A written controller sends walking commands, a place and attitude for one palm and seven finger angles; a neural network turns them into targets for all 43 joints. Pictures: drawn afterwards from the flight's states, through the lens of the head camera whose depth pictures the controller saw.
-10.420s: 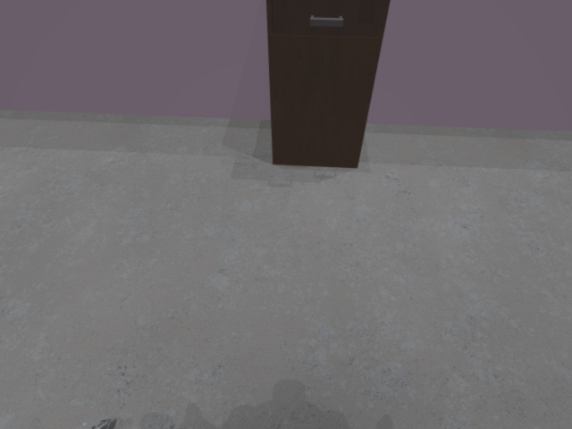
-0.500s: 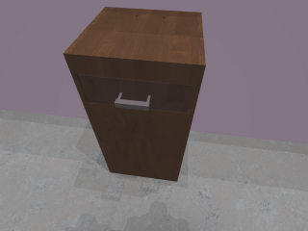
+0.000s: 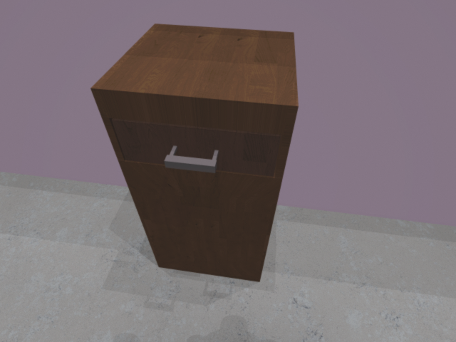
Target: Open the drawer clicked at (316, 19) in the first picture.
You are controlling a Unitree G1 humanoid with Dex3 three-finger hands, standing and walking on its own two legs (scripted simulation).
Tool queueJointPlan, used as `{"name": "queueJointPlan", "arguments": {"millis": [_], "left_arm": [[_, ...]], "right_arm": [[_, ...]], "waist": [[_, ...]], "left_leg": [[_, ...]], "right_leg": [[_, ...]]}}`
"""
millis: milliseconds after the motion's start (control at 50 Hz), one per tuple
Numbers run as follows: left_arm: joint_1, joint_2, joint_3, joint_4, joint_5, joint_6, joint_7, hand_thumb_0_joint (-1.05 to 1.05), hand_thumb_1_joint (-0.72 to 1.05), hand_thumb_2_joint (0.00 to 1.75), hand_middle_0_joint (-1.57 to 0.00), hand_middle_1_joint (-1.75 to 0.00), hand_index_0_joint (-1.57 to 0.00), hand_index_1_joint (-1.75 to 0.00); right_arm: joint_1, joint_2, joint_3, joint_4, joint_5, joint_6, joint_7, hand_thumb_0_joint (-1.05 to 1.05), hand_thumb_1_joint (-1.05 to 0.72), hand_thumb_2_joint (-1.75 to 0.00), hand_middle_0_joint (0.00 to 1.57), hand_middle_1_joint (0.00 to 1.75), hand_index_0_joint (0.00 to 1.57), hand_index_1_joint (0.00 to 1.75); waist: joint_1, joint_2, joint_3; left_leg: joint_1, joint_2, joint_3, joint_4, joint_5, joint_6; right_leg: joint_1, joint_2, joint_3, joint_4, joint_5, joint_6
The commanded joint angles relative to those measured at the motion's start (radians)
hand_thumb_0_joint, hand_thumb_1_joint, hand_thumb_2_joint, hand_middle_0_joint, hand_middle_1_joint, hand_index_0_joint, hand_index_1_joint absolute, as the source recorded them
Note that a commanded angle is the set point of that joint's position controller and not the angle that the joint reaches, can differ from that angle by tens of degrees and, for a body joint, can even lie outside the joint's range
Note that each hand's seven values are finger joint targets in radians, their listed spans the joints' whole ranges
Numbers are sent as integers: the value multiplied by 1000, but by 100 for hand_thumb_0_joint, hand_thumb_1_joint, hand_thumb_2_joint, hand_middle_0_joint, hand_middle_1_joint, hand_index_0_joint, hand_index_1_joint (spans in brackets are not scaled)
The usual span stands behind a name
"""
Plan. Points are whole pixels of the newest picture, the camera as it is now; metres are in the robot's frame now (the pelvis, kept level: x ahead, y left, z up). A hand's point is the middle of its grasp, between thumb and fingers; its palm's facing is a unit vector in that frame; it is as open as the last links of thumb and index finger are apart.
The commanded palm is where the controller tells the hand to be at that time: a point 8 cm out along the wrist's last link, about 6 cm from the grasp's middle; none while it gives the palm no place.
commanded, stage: come to a stop and stand still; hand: left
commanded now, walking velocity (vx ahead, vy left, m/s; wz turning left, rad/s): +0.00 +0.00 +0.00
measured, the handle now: (193, 157) +0.54 +0.12 +0.00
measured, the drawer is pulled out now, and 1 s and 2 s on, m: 0.00 0.00 0.00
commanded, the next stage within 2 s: look again from close up in 0.56 s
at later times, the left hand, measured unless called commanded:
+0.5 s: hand out of the picture +0.04 +0.23 -0.15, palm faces -0.03 -0.95 -0.31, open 7.4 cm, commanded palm none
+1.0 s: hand out of the picture +0.04 +0.22 -0.16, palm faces -0.02 -0.96 -0.28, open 7.4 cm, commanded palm none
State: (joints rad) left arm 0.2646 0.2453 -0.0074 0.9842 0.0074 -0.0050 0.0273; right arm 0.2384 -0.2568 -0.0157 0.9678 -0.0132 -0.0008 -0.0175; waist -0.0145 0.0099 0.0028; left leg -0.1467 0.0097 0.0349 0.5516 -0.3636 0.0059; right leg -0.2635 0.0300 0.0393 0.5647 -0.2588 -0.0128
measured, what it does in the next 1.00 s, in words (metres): stands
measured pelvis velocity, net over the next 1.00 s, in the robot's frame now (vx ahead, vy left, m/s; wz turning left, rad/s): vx -0.02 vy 0.01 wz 0.00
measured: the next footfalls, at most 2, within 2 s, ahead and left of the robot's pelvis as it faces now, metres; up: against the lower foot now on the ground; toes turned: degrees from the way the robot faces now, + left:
none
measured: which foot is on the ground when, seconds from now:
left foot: down 0.00-1.00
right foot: down 0.00-1.00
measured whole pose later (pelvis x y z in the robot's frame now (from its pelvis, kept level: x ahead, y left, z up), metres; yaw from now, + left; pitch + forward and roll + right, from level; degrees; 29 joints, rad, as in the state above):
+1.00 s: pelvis -0.02 +0.01 +0.01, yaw +0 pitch -3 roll +0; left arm 0.19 0.25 -0.01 1.08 0.01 0.00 0.02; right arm 0.19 -0.26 0.00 1.11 -0.01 -0.01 0.00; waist -0.01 0.00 0.05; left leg -0.10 -0.01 0.04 0.42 -0.27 0.02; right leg -0.22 0.01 0.05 0.42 -0.16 0.01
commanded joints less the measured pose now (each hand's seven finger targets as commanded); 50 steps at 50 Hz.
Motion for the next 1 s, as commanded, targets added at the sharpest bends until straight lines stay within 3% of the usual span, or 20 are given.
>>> {"name": "queueJointPlan", "arguments": {"millis": [0,100,260,400,600,720,820,980], "left_arm": [[-39,192,44,-75,0,-26,13,0,90,90,-20,-30,-20,-30],[-71,199,43,-75,3,-21,7,0,90,90,-20,-30,-20,-30],[-99,209,40,-64,5,-17,2,0,90,90,-20,-30,-20,-30],[-92,206,37,-33,3,-19,2,0,90,90,-20,-30,-20,-30],[-79,193,33,13,3,-18,5,0,90,90,-20,-30,-20,-30],[-78,184,33,29,5,-17,5,0,90,90,-20,-30,-20,-30],[-75,178,34,36,4,-22,7,0,90,90,-20,-30,-20,-30],[-85,178,33,43,5,-22,7,0,90,90,-20,-30,-20,-30]], "right_arm": [[-20,-159,-36,-59,-2,-15,-11,0,-90,-90,20,30,20,30],[-45,-170,-32,-51,-5,-11,-3,0,-90,-90,20,30,20,30],[-55,-188,-28,-22,-5,-11,6,0,-90,-90,20,30,20,30],[-47,-194,-24,18,-2,-14,6,0,-90,-90,20,30,20,30],[-36,-186,-21,72,2,-17,3,0,-90,-90,20,30,20,30],[-34,-179,-22,89,2,-14,2,0,-90,-90,20,30,20,30],[-33,-174,-21,96,4,-20,0,0,-90,-90,20,30,20,30],[-47,-174,-21,101,4,-18,-1,0,-90,-90,20,30,20,30]], "waist": [[-7,-14,19],[-3,-20,38],[0,-14,39],[3,-19,13],[4,-9,27],[3,-13,49],[2,-18,15],[2,-9,29]], "left_leg": [[-43,81,-80,-100,239,35],[-53,78,-86,-139,142,34],[-58,84,-103,-192,86,32],[-54,92,-107,-209,104,31],[-47,101,-108,-235,113,28],[-54,99,-110,-247,75,28],[-23,101,-101,-233,155,28],[-12,103,-100,-241,170,24]], "right_leg": [[41,-113,121,-104,308,-40],[32,-111,128,-156,164,-32],[37,-110,120,-197,57,-21],[73,-116,110,-194,105,-17],[82,-119,101,-191,147,-14],[67,-118,110,-207,107,-13],[91,-126,105,-197,192,-15],[87,-127,102,-204,204,-13]]}}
